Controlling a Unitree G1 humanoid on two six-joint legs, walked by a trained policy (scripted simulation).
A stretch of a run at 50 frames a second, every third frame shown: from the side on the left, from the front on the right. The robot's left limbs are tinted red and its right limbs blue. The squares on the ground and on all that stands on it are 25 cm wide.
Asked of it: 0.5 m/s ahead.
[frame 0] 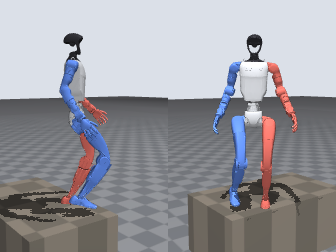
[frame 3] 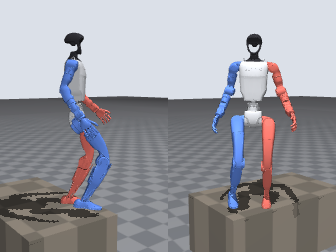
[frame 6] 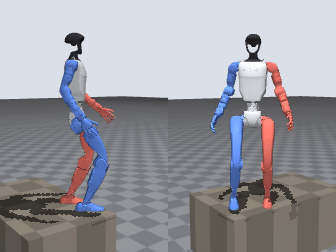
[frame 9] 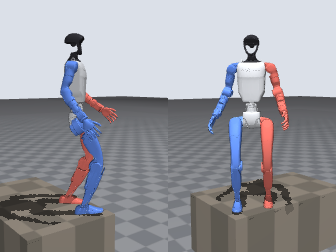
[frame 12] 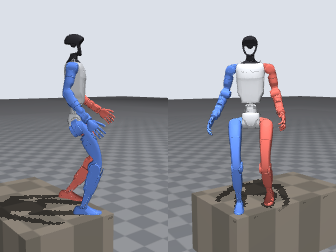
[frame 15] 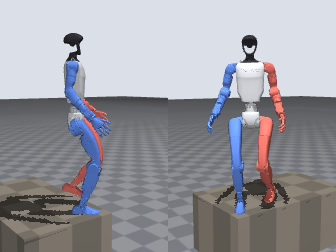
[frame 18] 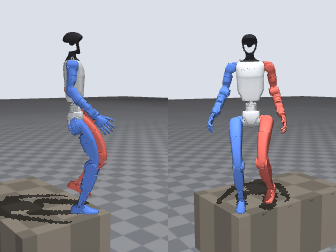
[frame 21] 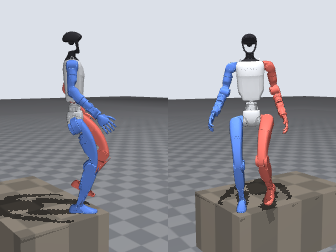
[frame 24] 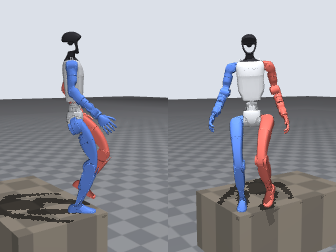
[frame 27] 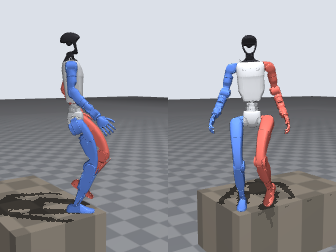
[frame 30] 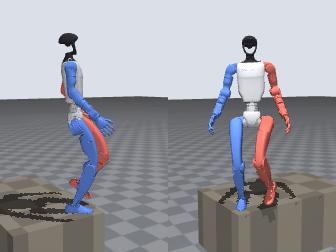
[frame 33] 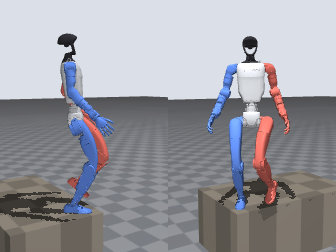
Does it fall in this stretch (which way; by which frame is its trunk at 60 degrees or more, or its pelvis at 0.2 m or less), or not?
no
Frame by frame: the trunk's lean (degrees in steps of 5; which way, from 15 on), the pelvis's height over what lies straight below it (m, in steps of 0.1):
0: 5, 0.8
3: 5, 0.8
6: 0, 0.8
9: 0, 0.8
12: 0, 0.7
15: 5, 0.8
18: 5, 0.8
21: 5, 0.8
24: 5, 0.8
27: 5, 0.8
30: 5, 0.7
33: 5, 0.7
